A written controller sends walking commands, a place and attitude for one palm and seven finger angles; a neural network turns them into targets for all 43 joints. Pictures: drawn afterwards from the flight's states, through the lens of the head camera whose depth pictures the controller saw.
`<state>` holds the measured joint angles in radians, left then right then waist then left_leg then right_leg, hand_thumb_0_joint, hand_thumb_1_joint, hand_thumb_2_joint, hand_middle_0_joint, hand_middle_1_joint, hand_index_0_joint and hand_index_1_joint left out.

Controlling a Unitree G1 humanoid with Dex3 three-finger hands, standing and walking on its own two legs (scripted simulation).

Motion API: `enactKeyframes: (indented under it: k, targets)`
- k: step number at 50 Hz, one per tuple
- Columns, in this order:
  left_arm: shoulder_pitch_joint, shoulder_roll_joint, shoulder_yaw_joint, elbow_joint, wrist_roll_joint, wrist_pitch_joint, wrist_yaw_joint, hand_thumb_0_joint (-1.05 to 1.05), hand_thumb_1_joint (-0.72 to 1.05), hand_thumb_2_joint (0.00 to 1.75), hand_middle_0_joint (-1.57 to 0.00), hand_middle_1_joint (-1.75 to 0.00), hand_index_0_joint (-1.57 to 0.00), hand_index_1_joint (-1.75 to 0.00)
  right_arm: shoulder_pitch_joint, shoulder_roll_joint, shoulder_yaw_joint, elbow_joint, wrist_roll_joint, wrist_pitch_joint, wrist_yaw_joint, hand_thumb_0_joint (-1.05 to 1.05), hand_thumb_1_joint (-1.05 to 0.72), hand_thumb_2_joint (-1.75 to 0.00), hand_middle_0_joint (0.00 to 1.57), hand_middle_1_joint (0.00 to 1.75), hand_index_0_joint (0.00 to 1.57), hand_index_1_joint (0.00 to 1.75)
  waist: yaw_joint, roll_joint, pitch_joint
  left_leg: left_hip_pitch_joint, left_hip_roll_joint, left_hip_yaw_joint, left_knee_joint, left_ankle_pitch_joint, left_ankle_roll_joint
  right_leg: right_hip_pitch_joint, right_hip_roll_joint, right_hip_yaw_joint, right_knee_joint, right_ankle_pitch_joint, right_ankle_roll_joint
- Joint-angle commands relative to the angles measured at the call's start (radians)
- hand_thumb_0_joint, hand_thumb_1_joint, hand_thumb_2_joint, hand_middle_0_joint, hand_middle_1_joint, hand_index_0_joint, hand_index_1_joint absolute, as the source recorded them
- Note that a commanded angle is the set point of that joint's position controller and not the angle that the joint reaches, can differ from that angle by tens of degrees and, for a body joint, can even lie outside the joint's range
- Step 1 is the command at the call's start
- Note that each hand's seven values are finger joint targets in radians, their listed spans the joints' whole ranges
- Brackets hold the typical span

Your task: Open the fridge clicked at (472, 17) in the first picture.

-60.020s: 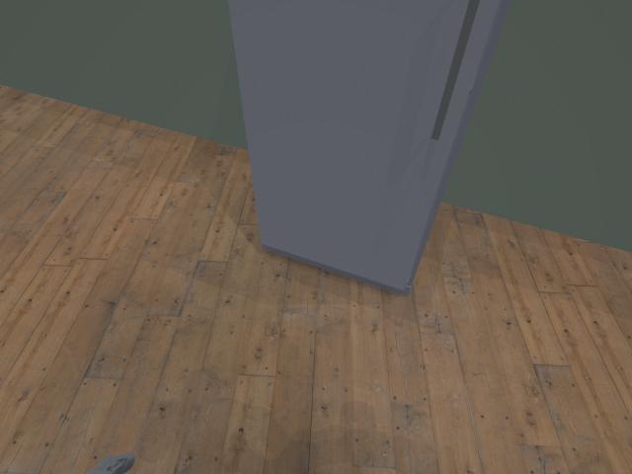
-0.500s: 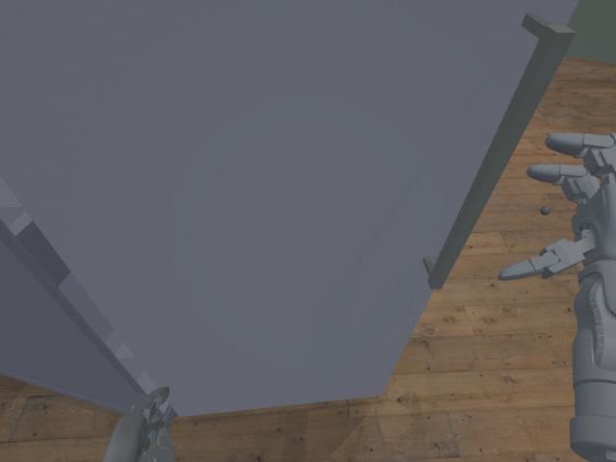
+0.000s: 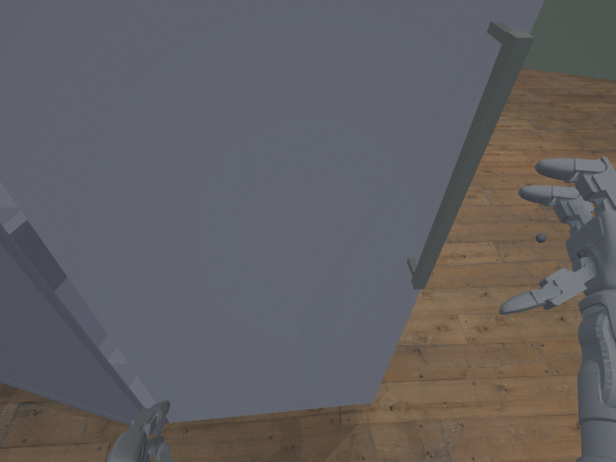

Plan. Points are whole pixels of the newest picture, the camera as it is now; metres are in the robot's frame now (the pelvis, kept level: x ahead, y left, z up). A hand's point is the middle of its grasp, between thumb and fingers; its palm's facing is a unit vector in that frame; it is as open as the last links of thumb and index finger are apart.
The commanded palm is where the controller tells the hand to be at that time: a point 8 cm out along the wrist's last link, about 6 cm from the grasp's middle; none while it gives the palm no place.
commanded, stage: slip the hand off the handle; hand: right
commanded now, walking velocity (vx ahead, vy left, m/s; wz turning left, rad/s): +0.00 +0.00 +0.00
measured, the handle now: (448, 186) +0.42 -0.16 +0.18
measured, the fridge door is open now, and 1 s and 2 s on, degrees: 69 69 69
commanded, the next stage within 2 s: draw the hand back to the body in 0.46 s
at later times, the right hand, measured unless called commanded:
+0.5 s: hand (562, 303) +0.23 -0.21 +0.20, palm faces +0.15 +0.97 -0.21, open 14.7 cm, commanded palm +0.21 -0.26 +0.20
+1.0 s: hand (602, 325) +0.21 -0.24 +0.19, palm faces +0.15 +0.99 -0.06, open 14.7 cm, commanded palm +0.18 -0.28 +0.20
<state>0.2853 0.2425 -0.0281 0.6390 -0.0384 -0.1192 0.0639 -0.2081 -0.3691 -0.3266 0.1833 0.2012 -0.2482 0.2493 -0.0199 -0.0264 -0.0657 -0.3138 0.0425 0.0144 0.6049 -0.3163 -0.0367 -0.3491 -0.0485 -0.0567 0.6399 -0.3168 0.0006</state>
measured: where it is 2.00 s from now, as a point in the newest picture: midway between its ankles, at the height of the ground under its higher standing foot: outside the picture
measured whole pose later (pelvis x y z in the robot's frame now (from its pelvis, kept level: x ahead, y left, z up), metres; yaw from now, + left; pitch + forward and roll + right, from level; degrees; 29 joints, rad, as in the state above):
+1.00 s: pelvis +0.01 +0.02 +0.00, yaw -2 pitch -3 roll +1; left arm 0.21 0.26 -0.07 0.62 -0.08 -0.27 0.11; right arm 0.15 -0.38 -0.44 -0.25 0.39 0.26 0.33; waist -0.08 -0.05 -0.08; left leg -0.17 0.04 0.06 0.56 -0.32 -0.02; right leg -0.23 -0.05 -0.01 0.59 -0.30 0.02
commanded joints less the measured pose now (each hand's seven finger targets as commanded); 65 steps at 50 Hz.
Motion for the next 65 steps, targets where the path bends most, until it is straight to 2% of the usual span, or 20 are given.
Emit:
enactKeyframes:
  k: [1,4,6,12,17,23,29,30,31,38,41,45,47,50,54,55,56,57,60,65]
  targets:
    - [-0.144,0.136,0.042,-0.168,-0.001,-0.067,0.025,0.0,0.9,0.9,-0.2,-0.3,-0.2,-0.3,-0.347,-0.224,-0.075,-0.254,0.027,-0.031,-0.016,0.0,0.55,-0.2,0.25,1.15,0.25,1.15,0.0,-0.024,-0.138,-0.014,-0.064,0.038,-0.089,0.113,0.055,0.119,0.028,0.055,-0.128,0.129,-0.013]
    - [-0.157,0.13,0.037,-0.173,0.007,-0.083,0.026,0.0,0.9,0.9,-0.2,-0.3,-0.2,-0.3,-0.297,-0.239,-0.093,-0.355,0.02,-0.046,-0.032,0.0,0.55,-0.2,0.25,1.15,0.25,1.15,-0.018,-0.055,-0.199,0.018,-0.065,0.036,-0.081,0.141,0.058,0.155,0.03,0.053,-0.117,0.167,-0.015]
    - [-0.16,0.119,0.033,-0.172,0.008,-0.095,0.022,0.0,0.9,0.9,-0.2,-0.3,-0.2,-0.3,-0.281,-0.19,-0.045,-0.385,0.017,-0.055,-0.033,0.0,0.55,-0.2,0.25,1.15,0.25,1.15,-0.01,-0.073,-0.204,0.014,-0.064,0.041,-0.073,0.154,0.058,0.167,0.032,0.057,-0.114,0.181,-0.012]
    - [-0.175,0.123,0.029,-0.166,0.001,-0.104,0.025,0.0,0.9,0.9,-0.2,-0.3,-0.2,-0.3,-0.132,-0.185,-0.061,-0.349,0.04,-0.014,-0.006,0.0,0.55,-0.2,0.25,1.15,0.25,1.15,-0.017,-0.016,-0.112,0.012,-0.058,0.037,-0.105,0.107,0.049,0.11,0.036,0.043,-0.124,0.106,-0.014]
    - [-0.194,0.115,0.022,-0.188,0.0,-0.114,0.025,0.0,0.9,0.9,-0.2,-0.3,-0.2,-0.3,-0.044,-0.181,-0.079,-0.443,0.067,0.017,0.01,0.0,0.55,-0.2,0.25,1.15,0.25,1.15,-0.035,-0.014,-0.113,0.038,-0.054,0.035,-0.112,0.126,0.046,0.118,0.04,0.037,-0.124,0.121,-0.016]
    - [-0.198,0.112,0.018,-0.183,0.006,-0.145,0.029,0.0,0.9,0.9,-0.2,-0.3,-0.2,-0.3,0.002,-0.187,-0.091,-0.527,0.076,-0.019,0.004,0.0,0.55,-0.2,0.25,1.15,0.25,1.15,-0.032,-0.013,-0.087,0.023,-0.051,0.02,-0.13,0.08,0.04,0.118,0.046,0.034,-0.111,0.092,-0.02]
    - [-0.196,0.119,0.02,-0.15,0.001,-0.157,0.048,0.0,0.9,0.9,-0.2,-0.3,-0.2,-0.3,-0.051,-0.224,-0.114,-0.456,0.082,-0.01,0.023,0.0,0.55,-0.2,0.25,1.15,0.25,1.15,-0.017,-0.001,-0.039,0.001,-0.041,-0.002,-0.161,-0.001,0.034,0.094,0.044,0.032,-0.101,0.048,-0.021]
    - [-0.224,0.121,0.011,-0.155,-0.024,-0.161,0.059,0.0,0.9,0.9,-0.2,-0.3,-0.2,-0.3,0.003,-0.213,-0.123,-0.352,0.148,0.127,0.042,0.0,0.55,-0.2,0.25,1.15,0.25,1.15,-0.047,-0.058,-0.083,0.055,-0.027,-0.012,-0.173,0.005,0.04,0.093,0.044,0.036,-0.13,0.026,-0.019]
    - [-0.238,0.115,0.006,-0.174,-0.03,-0.166,0.068,0.0,0.9,0.9,-0.2,-0.3,-0.2,-0.3,-0.042,-0.21,-0.109,-0.455,0.155,0.189,0.054,0.0,0.55,-0.2,0.25,1.15,0.25,1.15,-0.05,-0.073,-0.111,0.078,-0.024,0.003,-0.175,0.043,0.036,0.126,0.047,0.037,-0.139,0.055,-0.023]
    - [-0.251,0.124,-0.007,-0.203,-0.042,-0.194,0.075,0.0,0.9,0.9,-0.2,-0.3,-0.2,-0.3,0.041,-0.267,-0.185,-0.536,0.198,0.47,0.096,0.0,0.55,-0.2,0.25,1.15,0.25,1.15,-0.066,0.022,-0.129,0.106,-0.026,0.026,-0.163,0.196,0.028,0.165,0.051,0.047,-0.136,0.179,-0.039]
    - [-0.238,0.119,-0.006,-0.208,-0.036,-0.203,0.063,0.0,0.9,0.9,-0.2,-0.3,-0.2,-0.3,0.109,-0.278,-0.234,-0.592,0.204,0.461,0.09,0.0,0.55,-0.2,0.25,1.15,0.25,1.15,-0.07,0.043,-0.13,0.113,-0.032,0.037,-0.148,0.262,0.028,0.18,0.051,0.046,-0.125,0.231,-0.035]
    - [-0.231,0.12,-0.003,-0.195,-0.036,-0.212,0.052,0.0,0.9,0.9,-0.2,-0.3,-0.2,-0.3,0.145,-0.214,-0.202,-0.602,0.213,0.442,0.076,0.0,0.55,-0.2,0.25,1.15,0.25,1.15,-0.055,0.005,-0.065,0.069,-0.039,0.046,-0.151,0.247,0.031,0.193,0.047,0.045,-0.124,0.215,-0.03]
    - [-0.226,0.125,-0.003,-0.191,-0.036,-0.211,0.053,0.0,0.9,0.9,-0.2,-0.3,-0.2,-0.3,0.155,-0.214,-0.196,-0.591,0.205,0.456,0.074,0.0,0.55,-0.2,0.25,1.15,0.25,1.15,-0.054,-0.005,-0.041,0.055,-0.041,0.052,-0.153,0.204,0.033,0.181,0.045,0.05,-0.136,0.187,-0.027]
    - [-0.23,0.122,-0.005,-0.2,-0.037,-0.209,0.056,0.0,0.9,0.9,-0.2,-0.3,-0.2,-0.3,0.144,-0.199,-0.153,-0.65,0.178,0.482,0.069,0.0,0.51,-0.22,0.25,1.13,0.25,1.13,-0.051,-0.086,-0.032,0.046,-0.038,0.052,-0.153,0.184,0.038,0.194,0.047,0.052,-0.139,0.177,-0.028]
    - [-0.231,0.123,-0.006,-0.201,-0.032,-0.213,0.063,0.0,0.9,0.9,-0.2,-0.3,-0.2,-0.3,0.125,-0.232,-0.167,-0.736,0.166,0.472,0.063,0.0,0.37,-0.29,0.24,1.04,0.24,1.04,-0.048,-0.061,-0.059,0.065,-0.045,0.056,-0.158,0.172,0.038,0.213,0.043,0.063,-0.141,0.181,-0.03]
    - [-0.242,0.104,0.007,-0.204,0.018,-0.225,0.048,0.0,0.9,0.9,-0.2,-0.3,-0.2,-0.3,0.073,-0.314,-0.187,-0.89,-0.004,0.324,-0.131,0.0,0.33,-0.31,0.24,1.02,0.24,1.02,-0.071,-0.052,0.025,0.037,-0.036,0.026,-0.216,0.172,0.04,0.155,0.048,0.048,-0.136,0.186,-0.026]
    - [-0.22,0.101,0.004,-0.173,0.027,-0.227,0.047,0.0,0.9,0.9,-0.2,-0.3,-0.2,-0.3,0.251,-0.199,-0.139,-0.748,-0.016,0.291,-0.205,0.0,0.3,-0.32,0.24,1.0,0.24,1.0,-0.052,-0.016,0.028,0.036,-0.034,0.044,-0.19,0.169,0.043,0.164,0.043,0.04,-0.146,0.173,-0.019]
    - [-0.215,0.095,-0.001,-0.179,0.027,-0.218,0.039,0.0,0.9,0.9,-0.2,-0.3,-0.2,-0.3,0.323,-0.131,-0.083,-0.744,-0.026,0.281,-0.235,0.0,0.26,-0.34,0.24,0.98,0.24,0.98,-0.054,0.017,0.042,0.038,-0.034,0.051,-0.177,0.142,0.04,0.154,0.039,0.051,-0.159,0.146,-0.015]
    - [-0.204,0.093,0.014,-0.162,0.033,-0.19,0.034,0.0,0.9,0.9,-0.2,-0.3,-0.2,-0.3,0.342,-0.173,-0.118,-0.791,-0.072,0.21,-0.303,0.0,0.15,-0.39,0.24,0.92,0.24,0.92,-0.056,-0.06,-0.043,0.099,-0.023,0.034,-0.174,0.138,0.044,0.191,0.034,0.036,-0.175,0.136,-0.018]
    - [-0.208,0.093,0.018,-0.146,0.041,-0.158,0.037,0.0,0.9,0.9,-0.2,-0.3,-0.2,-0.3,0.36,-0.154,-0.094,-0.77,-0.105,0.155,-0.345,0.0,-0.03,-0.48,0.23,0.81,0.23,0.81,-0.046,-0.06,-0.017,0.122,-0.023,0.033,-0.193,0.121,0.045,0.195,0.028,0.039,-0.211,0.127,-0.021]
